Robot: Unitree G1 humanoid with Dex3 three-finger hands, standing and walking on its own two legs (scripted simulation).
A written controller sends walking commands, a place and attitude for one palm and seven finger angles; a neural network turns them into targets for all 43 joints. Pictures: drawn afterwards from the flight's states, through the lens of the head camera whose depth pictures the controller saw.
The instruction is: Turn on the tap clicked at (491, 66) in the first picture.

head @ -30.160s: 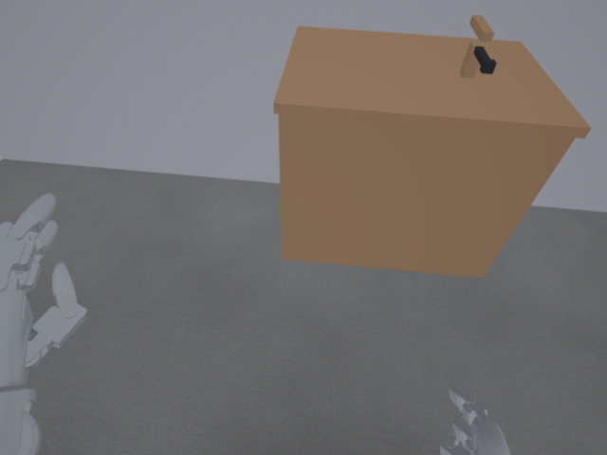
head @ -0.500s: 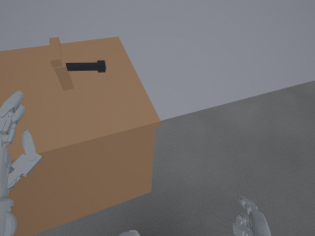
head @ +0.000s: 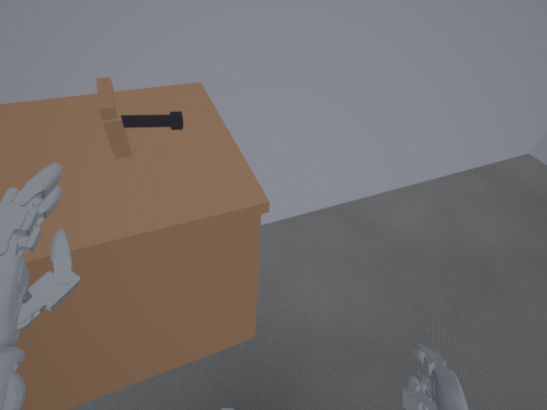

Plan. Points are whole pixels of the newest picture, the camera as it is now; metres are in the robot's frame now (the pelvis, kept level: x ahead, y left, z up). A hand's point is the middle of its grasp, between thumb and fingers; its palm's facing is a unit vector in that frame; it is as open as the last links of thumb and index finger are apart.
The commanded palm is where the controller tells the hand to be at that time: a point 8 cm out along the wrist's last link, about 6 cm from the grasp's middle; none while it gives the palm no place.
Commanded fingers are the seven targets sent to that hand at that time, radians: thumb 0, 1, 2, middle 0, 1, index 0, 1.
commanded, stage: step back with the hand held close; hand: left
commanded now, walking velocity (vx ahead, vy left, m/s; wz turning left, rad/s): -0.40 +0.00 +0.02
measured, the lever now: (176, 120) +0.66 +0.25 +0.09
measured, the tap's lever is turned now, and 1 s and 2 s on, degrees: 75 75 75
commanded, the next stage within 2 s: stop stepping back and stand still in 0.12 s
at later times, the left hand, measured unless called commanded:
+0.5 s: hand out of the picture +0.15 +0.33 +0.17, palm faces +0.38 -0.88 -0.27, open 7.4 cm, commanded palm +0.08 +0.36 +0.19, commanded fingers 0.00 0.90 0.90 -0.20 -0.30 -0.20 -0.30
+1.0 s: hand out of the picture +0.10 +0.35 +0.19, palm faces +0.36 -0.86 -0.35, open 7.5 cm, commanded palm +0.05 +0.39 +0.19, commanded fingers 0.00 0.90 0.90 -0.20 -0.30 -0.20 -0.30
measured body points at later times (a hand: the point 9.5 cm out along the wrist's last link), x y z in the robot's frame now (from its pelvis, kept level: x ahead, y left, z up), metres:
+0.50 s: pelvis -0.09 +0.08 +0.02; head -0.09 +0.12 +0.47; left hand +0.12 +0.38 +0.19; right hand +0.07 -0.13 -0.06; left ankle +0.01 +0.13 -0.72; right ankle -0.11 -0.05 -0.68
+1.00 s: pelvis -0.12 +0.12 +0.01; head -0.14 +0.13 +0.46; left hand +0.07 +0.39 +0.21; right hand +0.01 -0.12 -0.07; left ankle -0.05 +0.21 -0.72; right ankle -0.12 +0.03 -0.69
